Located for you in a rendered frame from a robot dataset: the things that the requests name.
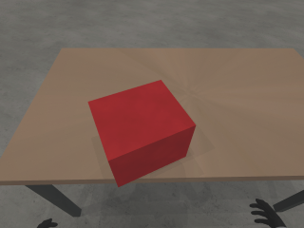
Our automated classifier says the table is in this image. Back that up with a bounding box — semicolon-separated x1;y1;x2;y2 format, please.
0;47;304;218

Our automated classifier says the left robot hand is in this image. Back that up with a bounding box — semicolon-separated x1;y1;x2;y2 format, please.
37;218;58;228

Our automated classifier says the right robot hand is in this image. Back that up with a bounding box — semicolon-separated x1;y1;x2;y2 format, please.
249;199;287;228

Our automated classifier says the carton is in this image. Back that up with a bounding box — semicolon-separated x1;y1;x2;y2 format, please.
88;80;196;187

